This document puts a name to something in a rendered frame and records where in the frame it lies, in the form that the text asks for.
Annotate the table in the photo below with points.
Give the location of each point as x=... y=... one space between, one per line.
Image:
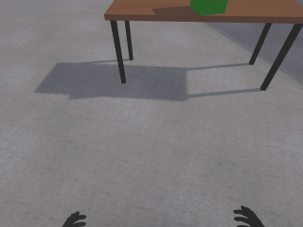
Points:
x=266 y=12

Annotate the robot right hand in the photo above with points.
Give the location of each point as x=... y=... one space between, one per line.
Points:
x=250 y=219

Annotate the carton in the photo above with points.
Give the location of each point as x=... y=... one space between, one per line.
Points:
x=208 y=7

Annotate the robot left hand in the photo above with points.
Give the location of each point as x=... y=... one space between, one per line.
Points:
x=73 y=218

